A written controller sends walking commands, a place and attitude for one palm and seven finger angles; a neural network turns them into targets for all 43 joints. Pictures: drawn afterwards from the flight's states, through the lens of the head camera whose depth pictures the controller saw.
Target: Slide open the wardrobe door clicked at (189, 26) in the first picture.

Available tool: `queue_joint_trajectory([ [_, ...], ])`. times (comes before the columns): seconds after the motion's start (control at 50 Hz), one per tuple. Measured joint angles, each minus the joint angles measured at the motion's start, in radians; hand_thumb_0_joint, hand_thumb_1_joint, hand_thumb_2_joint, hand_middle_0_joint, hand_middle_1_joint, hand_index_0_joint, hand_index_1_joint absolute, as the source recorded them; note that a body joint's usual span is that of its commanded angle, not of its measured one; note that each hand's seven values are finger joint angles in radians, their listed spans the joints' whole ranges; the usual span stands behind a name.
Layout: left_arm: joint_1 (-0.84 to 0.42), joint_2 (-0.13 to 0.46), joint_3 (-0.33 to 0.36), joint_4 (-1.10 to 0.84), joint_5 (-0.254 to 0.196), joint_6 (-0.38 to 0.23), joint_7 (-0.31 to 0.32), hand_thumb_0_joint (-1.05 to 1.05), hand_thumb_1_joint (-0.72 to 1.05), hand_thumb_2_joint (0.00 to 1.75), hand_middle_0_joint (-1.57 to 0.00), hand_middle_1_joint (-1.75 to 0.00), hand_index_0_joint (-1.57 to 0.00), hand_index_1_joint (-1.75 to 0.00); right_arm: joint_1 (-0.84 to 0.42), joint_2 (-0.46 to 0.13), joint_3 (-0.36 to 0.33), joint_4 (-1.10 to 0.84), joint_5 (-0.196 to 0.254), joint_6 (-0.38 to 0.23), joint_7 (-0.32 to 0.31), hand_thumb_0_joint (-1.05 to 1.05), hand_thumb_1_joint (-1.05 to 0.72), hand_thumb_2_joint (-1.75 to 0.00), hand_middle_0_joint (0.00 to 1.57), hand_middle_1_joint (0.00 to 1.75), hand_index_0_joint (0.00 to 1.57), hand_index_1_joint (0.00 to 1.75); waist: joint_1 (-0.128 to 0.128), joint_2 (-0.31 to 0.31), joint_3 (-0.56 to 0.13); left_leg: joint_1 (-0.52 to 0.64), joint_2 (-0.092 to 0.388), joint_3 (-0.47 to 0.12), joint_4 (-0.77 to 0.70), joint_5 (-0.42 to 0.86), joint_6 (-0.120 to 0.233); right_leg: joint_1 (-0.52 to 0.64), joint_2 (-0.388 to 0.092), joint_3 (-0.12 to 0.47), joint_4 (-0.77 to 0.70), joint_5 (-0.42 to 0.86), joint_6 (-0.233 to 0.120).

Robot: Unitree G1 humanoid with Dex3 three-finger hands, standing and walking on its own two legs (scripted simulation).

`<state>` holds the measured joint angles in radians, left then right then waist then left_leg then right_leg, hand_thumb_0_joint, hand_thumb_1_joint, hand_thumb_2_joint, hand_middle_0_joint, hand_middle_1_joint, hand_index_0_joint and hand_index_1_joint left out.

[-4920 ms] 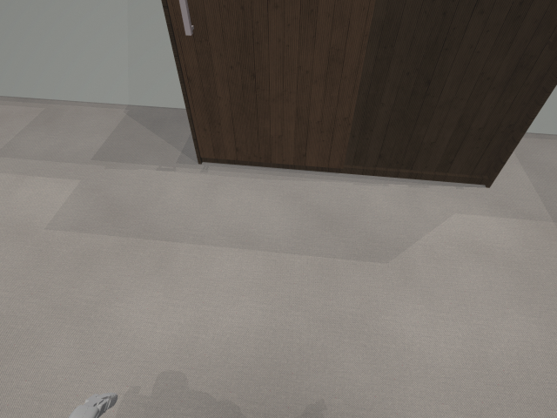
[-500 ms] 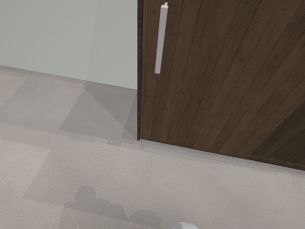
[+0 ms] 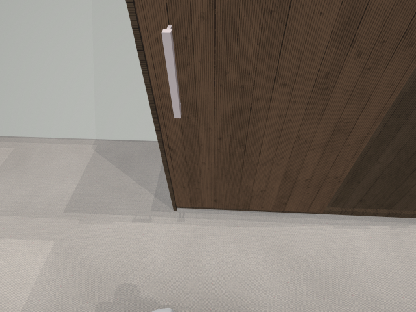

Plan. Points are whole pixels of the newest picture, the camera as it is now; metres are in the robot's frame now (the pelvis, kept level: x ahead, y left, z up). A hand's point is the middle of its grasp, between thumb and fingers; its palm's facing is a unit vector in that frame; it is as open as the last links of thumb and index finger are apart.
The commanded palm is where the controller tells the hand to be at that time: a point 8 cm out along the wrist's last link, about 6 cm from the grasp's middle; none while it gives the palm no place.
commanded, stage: take the last steps up to it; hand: left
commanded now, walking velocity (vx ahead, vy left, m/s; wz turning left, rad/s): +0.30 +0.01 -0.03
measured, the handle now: (174, 75) +0.73 +0.15 +0.08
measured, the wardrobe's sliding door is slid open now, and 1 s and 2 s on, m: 0.00 0.00 0.00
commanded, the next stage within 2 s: come to a stop and stand still in 0.68 s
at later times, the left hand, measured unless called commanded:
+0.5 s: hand (127, 291) +0.20 +0.21 -0.17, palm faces -0.03 -0.98 -0.19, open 7.4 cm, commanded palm none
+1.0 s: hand (161, 257) +0.28 +0.14 -0.17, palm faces +0.04 -0.97 -0.24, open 7.2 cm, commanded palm none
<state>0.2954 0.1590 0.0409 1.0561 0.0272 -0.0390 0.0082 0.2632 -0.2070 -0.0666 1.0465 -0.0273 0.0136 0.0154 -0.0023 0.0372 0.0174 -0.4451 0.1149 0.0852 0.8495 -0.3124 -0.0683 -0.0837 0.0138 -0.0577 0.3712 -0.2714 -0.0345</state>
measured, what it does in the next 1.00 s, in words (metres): walks ahead: left foot, then right foot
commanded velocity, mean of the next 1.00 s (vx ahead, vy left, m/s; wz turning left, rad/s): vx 0.12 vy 0.02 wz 0.00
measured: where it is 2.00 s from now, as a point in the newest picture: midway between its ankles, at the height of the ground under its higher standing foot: outside the picture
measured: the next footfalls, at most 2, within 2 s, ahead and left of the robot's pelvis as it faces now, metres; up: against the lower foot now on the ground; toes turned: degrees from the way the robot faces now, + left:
left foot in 0.14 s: +0.13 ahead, +0.14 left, +0.00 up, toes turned +8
right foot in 0.62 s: +0.30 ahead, -0.12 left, +0.00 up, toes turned -12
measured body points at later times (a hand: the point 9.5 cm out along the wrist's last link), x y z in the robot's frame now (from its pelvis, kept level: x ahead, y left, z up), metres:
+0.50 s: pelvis +0.13 +0.03 +0.00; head +0.15 +0.02 +0.45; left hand +0.20 +0.26 -0.15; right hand +0.05 -0.17 -0.16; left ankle +0.09 +0.13 -0.74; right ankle +0.21 -0.11 -0.70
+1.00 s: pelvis +0.25 -0.04 +0.00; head +0.27 -0.06 +0.45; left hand +0.28 +0.19 -0.15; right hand +0.32 -0.27 -0.17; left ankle +0.29 +0.10 -0.71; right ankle +0.26 -0.11 -0.74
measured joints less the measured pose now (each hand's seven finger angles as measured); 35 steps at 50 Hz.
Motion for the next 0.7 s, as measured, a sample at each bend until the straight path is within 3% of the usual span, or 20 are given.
queue_joint_trajectory([
  [0.12, 0.078, 0.007, 0.006, 0.061, 0.001, 0.011, -0.002, 0.00, 0.91, 0.90, -0.20, -0.30, -0.21, -0.30, -0.037, 0.021, 0.011, -0.020, 0.007, -0.033, 0.005, 0.01, -0.91, -0.90, 0.20, 0.30, 0.20, 0.30, 0.030, -0.031, 0.000, 0.105, -0.025, 0.027, -0.243, 0.041, 0.022, 0.029, -0.010, 0.007, 0.056, -0.076, 0.035],
  [0.16, 0.095, 0.009, 0.009, 0.079, -0.004, 0.023, -0.005, 0.00, 0.91, 0.90, -0.20, -0.30, -0.21, -0.30, -0.046, 0.027, 0.013, -0.027, 0.003, -0.059, -0.003, 0.01, -0.91, -0.90, 0.20, 0.30, 0.20, 0.30, 0.031, -0.049, 0.005, 0.126, -0.041, 0.045, -0.261, 0.084, 0.067, -0.018, -0.029, 0.016, 0.198, -0.150, 0.033],
  [0.2, 0.094, 0.008, 0.009, 0.090, -0.003, 0.042, -0.007, 0.01, 0.91, 0.90, -0.20, -0.30, -0.20, -0.30, -0.046, 0.036, 0.019, -0.036, 0.000, -0.069, -0.010, 0.01, -0.91, -0.90, 0.20, 0.30, 0.20, 0.30, 0.032, -0.058, 0.012, 0.144, -0.046, 0.072, -0.244, 0.045, 0.099, -0.119, -0.035, 0.027, 0.438, -0.207, 0.017],
  [0.24, 0.080, 0.010, 0.011, 0.093, 0.004, 0.048, -0.013, 0.01, 0.91, 0.90, -0.20, -0.30, -0.20, -0.30, -0.029, 0.047, 0.024, -0.035, 0.001, -0.074, -0.018, 0.00, -0.90, -0.90, 0.20, 0.30, 0.20, 0.30, 0.022, -0.059, 0.012, 0.182, -0.056, 0.086, -0.287, 0.037, 0.108, -0.220, -0.047, 0.018, 0.623, -0.170, 0.012],
  [0.3, 0.041, 0.017, 0.017, 0.076, 0.008, 0.042, -0.018, 0.01, 0.91, 0.90, -0.20, -0.30, -0.20, -0.30, 0.011, 0.057, 0.025, -0.013, 0.006, -0.082, -0.036, 0.00, -0.92, -0.90, 0.20, 0.30, 0.20, 0.30, 0.013, -0.064, 0.018, 0.250, -0.077, 0.096, -0.389, 0.070, 0.108, -0.333, -0.076, 0.010, 0.720, -0.070, 0.025],
  [0.44, -0.061, 0.021, 0.026, 0.020, 0.007, 0.043, -0.018, 0.01, 0.91, 0.90, -0.20, -0.30, -0.20, -0.30, 0.119, 0.088, 0.033, 0.062, 0.010, -0.080, -0.038, 0.00, -0.92, -0.90, 0.20, 0.30, 0.20, 0.30, -0.002, -0.063, 0.021, 0.369, -0.100, 0.106, -0.521, 0.080, 0.097, -0.448, -0.128, 0.006, 0.608, 0.049, 0.062],
  [0.58, -0.156, 0.002, 0.020, -0.015, 0.004, 0.037, -0.019, 0.01, 0.91, 0.90, -0.19, -0.30, -0.20, -0.30, 0.180, 0.102, 0.025, 0.104, 0.000, -0.063, -0.031, 0.01, -0.91, -0.90, 0.20, 0.30, 0.20, 0.30, -0.050, -0.033, 0.041, 0.421, -0.071, 0.106, -0.483, -0.006, 0.046, -0.373, -0.120, -0.040, 0.303, 0.033, 0.056],
  [0.64, -0.179, -0.008, 0.016, -0.026, 0.008, 0.006, -0.018, 0.01, 0.91, 0.90, -0.20, -0.30, -0.20, -0.30, 0.199, 0.100, 0.023, 0.116, 0.005, -0.057, -0.028, 0.01, -0.90, -0.90, 0.20, 0.30, 0.20, 0.30, -0.053, -0.012, 0.047, 0.391, -0.032, 0.094, -0.341, -0.100, 0.022, -0.300, -0.088, -0.069, 0.200, 0.103, 0.026],
  [0.7, -0.187, -0.030, 0.005, -0.030, 0.001, -0.026, -0.010, 0.00, 0.91, 0.90, -0.20, -0.30, -0.20, -0.30, 0.166, 0.087, 0.022, 0.118, 0.015, -0.032, -0.025, 0.01, -0.90, -0.90, 0.20, 0.30, 0.20, 0.30, -0.051, 0.011, 0.065, 0.236, -0.028, 0.010, 0.041, -0.198, 0.048, -0.277, -0.075, -0.104, 0.248, 0.039, -0.024],
])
